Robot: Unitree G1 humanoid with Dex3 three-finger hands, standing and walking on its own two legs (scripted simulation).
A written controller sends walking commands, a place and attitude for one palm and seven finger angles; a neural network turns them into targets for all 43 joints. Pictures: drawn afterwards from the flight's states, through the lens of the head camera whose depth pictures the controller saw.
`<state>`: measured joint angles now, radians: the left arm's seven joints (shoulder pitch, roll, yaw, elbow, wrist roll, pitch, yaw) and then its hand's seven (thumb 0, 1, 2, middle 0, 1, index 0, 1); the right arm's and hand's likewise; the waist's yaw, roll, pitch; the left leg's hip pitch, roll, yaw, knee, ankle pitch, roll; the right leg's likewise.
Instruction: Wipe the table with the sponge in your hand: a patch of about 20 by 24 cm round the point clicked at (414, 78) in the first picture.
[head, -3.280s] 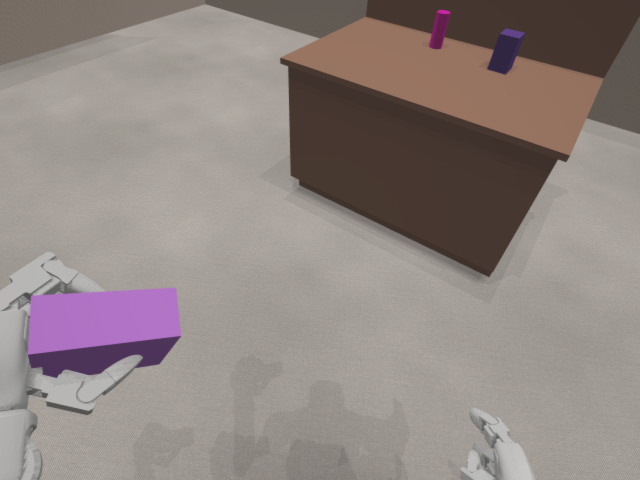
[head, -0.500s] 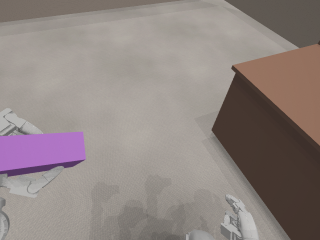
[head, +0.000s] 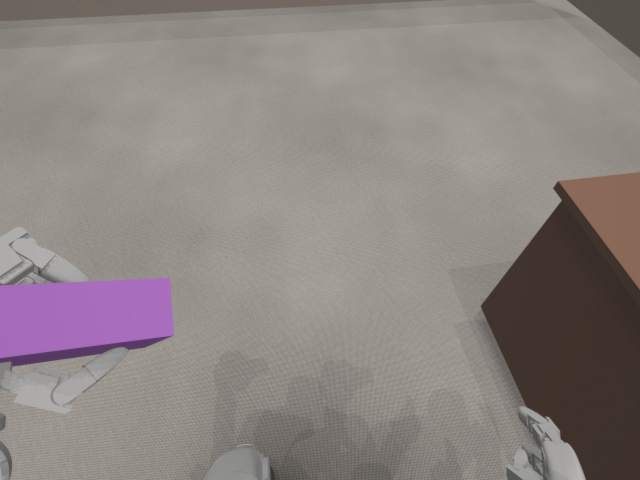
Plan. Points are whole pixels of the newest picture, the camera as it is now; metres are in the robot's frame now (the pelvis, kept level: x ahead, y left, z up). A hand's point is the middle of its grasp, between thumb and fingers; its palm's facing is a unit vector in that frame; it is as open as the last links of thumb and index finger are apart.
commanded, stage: walk to a spot facing it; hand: left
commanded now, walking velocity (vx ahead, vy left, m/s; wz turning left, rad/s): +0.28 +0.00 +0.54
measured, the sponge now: (109, 320) +0.22 +0.20 +0.16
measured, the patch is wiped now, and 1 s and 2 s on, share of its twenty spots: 0.00 0.00 0.00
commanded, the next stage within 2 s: turn to face it in 0.56 s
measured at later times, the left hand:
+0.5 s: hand (49, 294) +0.24 +0.26 +0.16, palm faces +0.64 -0.65 -0.41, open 9.3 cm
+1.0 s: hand (32, 282) +0.25 +0.26 +0.18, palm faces +0.66 -0.62 -0.43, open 9.3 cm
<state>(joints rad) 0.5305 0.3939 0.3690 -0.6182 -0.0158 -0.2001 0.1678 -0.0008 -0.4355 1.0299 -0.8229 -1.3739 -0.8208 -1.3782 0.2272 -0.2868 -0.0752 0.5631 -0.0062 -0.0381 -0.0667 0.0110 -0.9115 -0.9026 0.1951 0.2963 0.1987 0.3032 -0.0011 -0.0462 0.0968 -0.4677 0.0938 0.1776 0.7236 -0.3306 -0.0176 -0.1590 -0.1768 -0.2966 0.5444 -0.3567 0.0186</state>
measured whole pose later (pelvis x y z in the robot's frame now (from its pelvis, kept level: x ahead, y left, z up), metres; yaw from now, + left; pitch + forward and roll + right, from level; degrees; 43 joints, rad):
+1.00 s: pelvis +0.13 -0.03 +0.00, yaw +18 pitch -1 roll -1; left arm 0.46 0.37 0.36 -0.54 -0.03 -0.18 0.15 0.00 -0.44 1.03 -0.83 -1.37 -0.83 -1.37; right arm 0.18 -0.11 0.06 0.57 0.00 -0.11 -0.02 0.01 -0.91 -0.90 0.20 0.30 0.21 0.30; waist 0.06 0.03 0.06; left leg -0.31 0.14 0.16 0.54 -0.20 -0.02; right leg -0.35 -0.01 -0.12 0.72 -0.40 0.06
